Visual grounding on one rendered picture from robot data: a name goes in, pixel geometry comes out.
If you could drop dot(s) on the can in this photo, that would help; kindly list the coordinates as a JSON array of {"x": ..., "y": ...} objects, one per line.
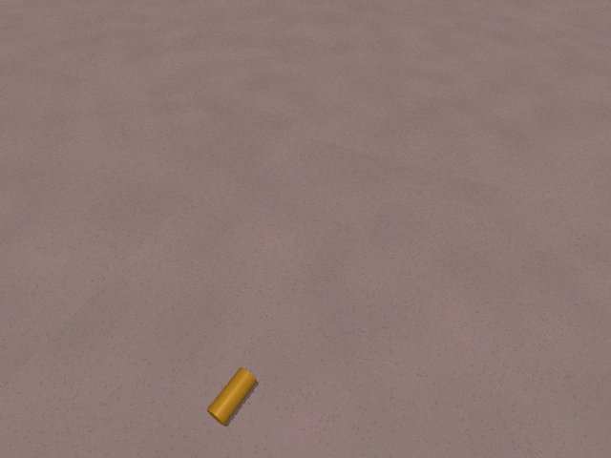
[{"x": 231, "y": 396}]

